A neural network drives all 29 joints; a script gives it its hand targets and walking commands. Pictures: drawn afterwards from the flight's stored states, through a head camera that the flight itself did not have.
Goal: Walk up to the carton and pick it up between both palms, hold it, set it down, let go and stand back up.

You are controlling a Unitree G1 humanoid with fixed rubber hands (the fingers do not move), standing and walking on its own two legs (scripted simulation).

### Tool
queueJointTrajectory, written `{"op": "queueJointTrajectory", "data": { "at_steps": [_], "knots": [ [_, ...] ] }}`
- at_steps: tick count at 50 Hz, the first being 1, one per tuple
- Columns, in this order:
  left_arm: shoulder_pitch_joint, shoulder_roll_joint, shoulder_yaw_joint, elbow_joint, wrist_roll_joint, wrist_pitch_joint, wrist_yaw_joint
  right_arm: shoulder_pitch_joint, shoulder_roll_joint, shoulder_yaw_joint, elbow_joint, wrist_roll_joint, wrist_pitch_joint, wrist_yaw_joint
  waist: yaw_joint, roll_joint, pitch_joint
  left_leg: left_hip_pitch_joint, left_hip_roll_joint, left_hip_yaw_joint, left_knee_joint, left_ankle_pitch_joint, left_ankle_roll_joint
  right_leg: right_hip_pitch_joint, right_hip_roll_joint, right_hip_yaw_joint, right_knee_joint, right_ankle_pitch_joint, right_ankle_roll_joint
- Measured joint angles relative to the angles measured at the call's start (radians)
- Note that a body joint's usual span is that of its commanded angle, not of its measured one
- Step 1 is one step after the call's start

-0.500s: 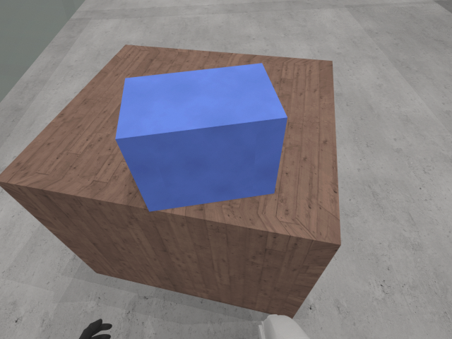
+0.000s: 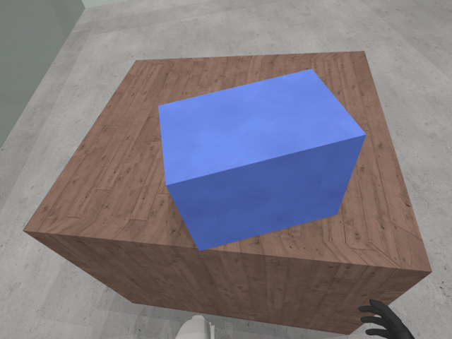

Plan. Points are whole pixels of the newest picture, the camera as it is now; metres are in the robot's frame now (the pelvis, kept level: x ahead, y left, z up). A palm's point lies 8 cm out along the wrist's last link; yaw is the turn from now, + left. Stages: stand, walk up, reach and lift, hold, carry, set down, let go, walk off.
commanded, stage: walk up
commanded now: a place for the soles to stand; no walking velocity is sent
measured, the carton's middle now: (253, 163) +0.44 -0.02 +0.05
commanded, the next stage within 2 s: none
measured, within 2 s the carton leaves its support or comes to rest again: neither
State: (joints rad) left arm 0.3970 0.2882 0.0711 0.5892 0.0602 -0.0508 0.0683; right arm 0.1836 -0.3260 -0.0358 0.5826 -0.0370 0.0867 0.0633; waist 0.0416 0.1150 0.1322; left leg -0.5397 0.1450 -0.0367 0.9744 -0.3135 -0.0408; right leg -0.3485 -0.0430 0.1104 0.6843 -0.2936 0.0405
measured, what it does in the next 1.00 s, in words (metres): steps on the spot, turning right: left foot, then right foot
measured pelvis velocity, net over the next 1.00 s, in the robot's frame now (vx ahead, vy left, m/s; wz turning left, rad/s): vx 0.03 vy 0.08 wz -0.28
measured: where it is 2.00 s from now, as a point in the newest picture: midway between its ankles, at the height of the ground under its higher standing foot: outside the picture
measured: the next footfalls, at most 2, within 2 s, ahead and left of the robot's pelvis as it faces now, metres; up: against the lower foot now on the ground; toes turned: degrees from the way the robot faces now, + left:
left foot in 0.06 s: +0.10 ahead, +0.14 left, +0.00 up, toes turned -10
right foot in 0.44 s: +0.04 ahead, -0.06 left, +0.00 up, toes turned -13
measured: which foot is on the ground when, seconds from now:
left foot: up 0.00-0.04, down 0.06-1.00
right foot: down 0.00-0.06, up 0.08-0.42, down 0.44-1.00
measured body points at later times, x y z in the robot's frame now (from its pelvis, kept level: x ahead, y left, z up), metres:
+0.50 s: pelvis +0.01 +0.08 +0.01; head +0.03 +0.07 +0.45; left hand +0.18 +0.32 -0.09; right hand +0.03 -0.22 -0.10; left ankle +0.08 +0.20 -0.71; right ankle +0.00 -0.04 -0.72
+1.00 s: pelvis +0.03 +0.08 +0.01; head +0.04 +0.06 +0.46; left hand +0.25 +0.28 -0.08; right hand +0.07 -0.22 -0.08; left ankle +0.07 +0.20 -0.72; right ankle +0.00 -0.04 -0.72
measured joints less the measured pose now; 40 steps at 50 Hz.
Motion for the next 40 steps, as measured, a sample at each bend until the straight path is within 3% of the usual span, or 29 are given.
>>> {"op": "queueJointTrajectory", "data": {
  "at_steps": [3, 5, 7, 11, 15, 20, 23, 25, 28, 32, 40],
  "knots": [
    [-0.027, 0.031, 0.002, -0.039, -0.005, 0.031, -0.016, 0.020, 0.010, 0.000, 0.006, 0.016, -0.023, -0.011, 0.005, -0.046, -0.015, 0.120, -0.030, 0.032, -0.208, 0.011, 0.005, -0.045, -0.020, 0.041, 0.096, -0.060, 0.017],
    [-0.068, 0.054, 0.007, -0.048, -0.016, 0.051, -0.020, 0.024, 0.033, 0.003, 0.021, 0.015, -0.042, -0.024, 0.001, -0.115, 0.006, 0.125, -0.065, 0.073, -0.168, -0.020, -0.011, -0.083, -0.026, 0.095, 0.223, -0.162, -0.011],
    [-0.090, 0.046, 0.003, -0.053, -0.024, 0.066, -0.010, 0.037, 0.036, 0.011, 0.024, 0.019, -0.046, -0.034, -0.019, -0.122, 0.000, 0.117, -0.054, 0.080, -0.142, -0.034, 0.006, -0.132, 0.032, 0.069, 0.383, -0.285, -0.020],
    [-0.120, 0.033, -0.008, -0.048, -0.034, 0.073, -0.016, 0.061, 0.038, 0.008, 0.017, 0.010, -0.054, -0.052, -0.063, -0.136, -0.025, 0.153, -0.041, 0.104, -0.238, 0.015, 0.044, -0.178, 0.090, -0.011, 0.517, -0.272, -0.017],
    [-0.116, 0.025, -0.010, -0.042, -0.033, 0.080, -0.044, 0.090, 0.031, 0.002, 0.009, 0.001, -0.076, -0.063, -0.080, -0.146, -0.056, 0.177, -0.038, 0.147, -0.315, 0.049, 0.052, -0.136, 0.088, -0.040, 0.404, -0.209, -0.015],
    [-0.118, 0.013, -0.003, -0.014, -0.035, 0.082, -0.073, 0.127, 0.020, -0.004, 0.002, -0.013, -0.088, -0.071, -0.085, -0.133, -0.053, 0.180, -0.021, 0.197, -0.329, 0.054, 0.051, -0.038, 0.064, -0.071, 0.155, -0.219, -0.027],
    [-0.110, -0.002, -0.002, 0.001, -0.039, 0.067, -0.086, 0.152, 0.006, -0.006, 0.012, -0.006, -0.075, -0.068, -0.081, -0.111, -0.049, 0.176, -0.001, 0.218, -0.303, 0.038, 0.038, 0.045, 0.065, -0.086, -0.038, -0.044, -0.052],
    [-0.107, -0.018, -0.008, 0.013, -0.033, 0.058, -0.088, 0.169, -0.001, -0.006, 0.024, 0.007, -0.067, -0.062, -0.074, -0.078, -0.043, 0.175, 0.014, 0.206, -0.271, -0.017, 0.032, 0.056, 0.085, -0.088, -0.049, -0.001, -0.056],
    [-0.087, -0.025, -0.017, 0.034, -0.040, 0.057, -0.078, 0.198, 0.004, -0.001, 0.026, 0.018, -0.056, -0.056, -0.050, -0.072, -0.080, 0.174, -0.034, 0.153, -0.233, -0.140, 0.039, 0.048, 0.085, -0.059, -0.042, -0.033, -0.068],
    [-0.103, -0.018, -0.031, 0.051, -0.046, 0.062, -0.073, 0.205, 0.020, 0.007, 0.025, 0.017, -0.086, -0.059, -0.052, -0.079, -0.090, 0.226, -0.069, 0.143, -0.338, 0.044, 0.040, 0.049, 0.076, -0.038, -0.029, -0.043, -0.044],
    [-0.155, -0.019, -0.047, 0.041, -0.046, 0.049, -0.082, 0.182, 0.029, 0.024, 0.001, 0.025, -0.093, -0.058, -0.053, -0.117, -0.105, 0.259, -0.075, 0.168, -0.385, 0.018, 0.027, 0.062, 0.071, -0.015, -0.056, -0.039, -0.042]
  ]
}}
